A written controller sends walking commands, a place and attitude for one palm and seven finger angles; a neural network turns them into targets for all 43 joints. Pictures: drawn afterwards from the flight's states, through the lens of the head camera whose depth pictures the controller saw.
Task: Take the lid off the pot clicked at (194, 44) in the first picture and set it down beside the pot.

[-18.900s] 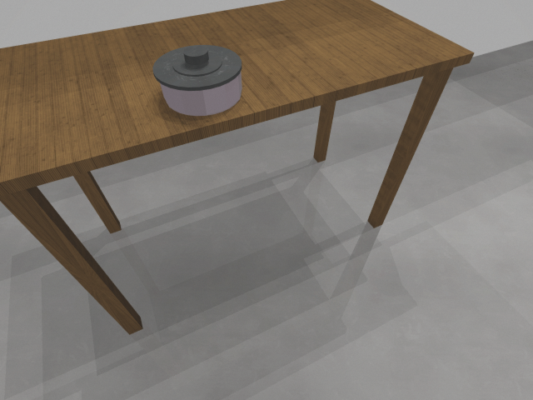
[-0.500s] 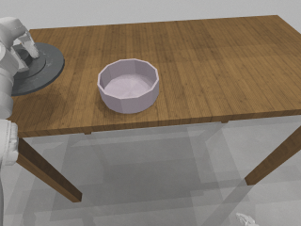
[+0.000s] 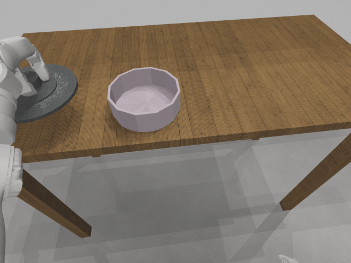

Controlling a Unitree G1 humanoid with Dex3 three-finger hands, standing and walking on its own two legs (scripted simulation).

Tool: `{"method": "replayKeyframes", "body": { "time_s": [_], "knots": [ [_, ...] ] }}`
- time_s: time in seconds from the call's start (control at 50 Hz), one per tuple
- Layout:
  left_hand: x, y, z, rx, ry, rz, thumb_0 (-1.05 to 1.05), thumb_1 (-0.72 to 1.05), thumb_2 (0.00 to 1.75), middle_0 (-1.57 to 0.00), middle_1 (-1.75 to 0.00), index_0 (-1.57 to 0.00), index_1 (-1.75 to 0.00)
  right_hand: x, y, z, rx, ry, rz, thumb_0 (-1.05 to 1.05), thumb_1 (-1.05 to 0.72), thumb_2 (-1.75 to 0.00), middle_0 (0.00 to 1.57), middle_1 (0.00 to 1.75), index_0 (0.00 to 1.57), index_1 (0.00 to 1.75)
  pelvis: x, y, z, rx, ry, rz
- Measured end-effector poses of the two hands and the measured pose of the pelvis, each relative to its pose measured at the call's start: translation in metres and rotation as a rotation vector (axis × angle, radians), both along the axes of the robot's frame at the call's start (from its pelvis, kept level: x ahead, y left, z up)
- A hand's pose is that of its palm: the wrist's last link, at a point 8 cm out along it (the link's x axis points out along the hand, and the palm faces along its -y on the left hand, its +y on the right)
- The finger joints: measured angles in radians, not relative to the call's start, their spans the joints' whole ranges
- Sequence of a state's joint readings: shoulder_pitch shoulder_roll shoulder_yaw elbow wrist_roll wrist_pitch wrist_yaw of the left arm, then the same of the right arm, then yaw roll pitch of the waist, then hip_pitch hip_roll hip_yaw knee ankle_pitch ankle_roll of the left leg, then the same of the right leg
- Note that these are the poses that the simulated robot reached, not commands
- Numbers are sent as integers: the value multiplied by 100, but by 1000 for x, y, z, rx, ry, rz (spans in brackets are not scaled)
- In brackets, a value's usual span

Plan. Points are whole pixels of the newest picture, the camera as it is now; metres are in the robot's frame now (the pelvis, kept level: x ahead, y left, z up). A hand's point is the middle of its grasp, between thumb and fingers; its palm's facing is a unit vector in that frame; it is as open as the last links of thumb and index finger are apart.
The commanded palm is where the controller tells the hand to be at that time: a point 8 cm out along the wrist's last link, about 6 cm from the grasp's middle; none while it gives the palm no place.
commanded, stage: lower the lid onto the table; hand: left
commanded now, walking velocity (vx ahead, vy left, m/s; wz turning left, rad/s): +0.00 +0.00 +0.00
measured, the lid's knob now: (27, 81) +0.47 +0.32 +0.18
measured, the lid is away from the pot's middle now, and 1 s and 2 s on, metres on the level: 0.25 0.25 0.24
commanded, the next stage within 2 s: open the fingers wide in 1.26 s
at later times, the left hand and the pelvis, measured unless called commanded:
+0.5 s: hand (28, 94) +0.44 +0.31 +0.17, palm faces -0.37 -0.18 -0.91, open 7.6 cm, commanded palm +0.44 +0.31 +0.24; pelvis +0.00 +0.00 +0.00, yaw +0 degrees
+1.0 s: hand (41, 102) +0.45 +0.31 +0.13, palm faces -0.44 -0.18 -0.88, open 7.6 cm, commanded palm +0.46 +0.31 +0.20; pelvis +0.00 +0.01 +0.00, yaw -1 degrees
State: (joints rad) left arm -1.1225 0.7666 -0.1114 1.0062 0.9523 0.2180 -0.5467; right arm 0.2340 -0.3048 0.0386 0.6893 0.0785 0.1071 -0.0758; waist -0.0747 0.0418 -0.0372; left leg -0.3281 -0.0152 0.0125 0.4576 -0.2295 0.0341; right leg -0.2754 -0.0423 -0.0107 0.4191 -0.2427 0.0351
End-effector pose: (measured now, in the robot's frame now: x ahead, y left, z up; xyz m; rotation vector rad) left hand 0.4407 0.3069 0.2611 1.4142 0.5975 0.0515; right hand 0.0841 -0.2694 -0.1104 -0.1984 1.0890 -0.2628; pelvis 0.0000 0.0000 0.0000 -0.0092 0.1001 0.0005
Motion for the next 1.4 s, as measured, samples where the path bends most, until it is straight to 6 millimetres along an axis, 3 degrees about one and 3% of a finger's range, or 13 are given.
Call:
{"method": "replayKeyframes", "body": {
  "time_s": [0.54, 1.08, 1.4],
  "knots": [
    [-2, 7, -37, -20, 62, -43, 4, 18, 88, -54, -90, -69, -96, 0, 4, 0, -6, 20, -8, 1, -90, -90, 20, 30, 20, 30, 0, 4, -1, -7, 9, 1],
    [17, 1, -74, -34, 135, -110, 4, 18, 88, -53, -90, -69, -97, -36, -1, -4, -29, 120, -88, 1, -90, -90, 20, 30, 20, 30, 1, 8, -5, -14, 48, -13],
    [17, 2, -79, -22, 121, -133, 4, 17, 85, -54, -94, -70, -100, -39, 2, -8, -14, 141, -101, 1, -90, -90, 20, 30, 20, 30, 0, 9, -9, -17, 64, -18]
  ]
}}
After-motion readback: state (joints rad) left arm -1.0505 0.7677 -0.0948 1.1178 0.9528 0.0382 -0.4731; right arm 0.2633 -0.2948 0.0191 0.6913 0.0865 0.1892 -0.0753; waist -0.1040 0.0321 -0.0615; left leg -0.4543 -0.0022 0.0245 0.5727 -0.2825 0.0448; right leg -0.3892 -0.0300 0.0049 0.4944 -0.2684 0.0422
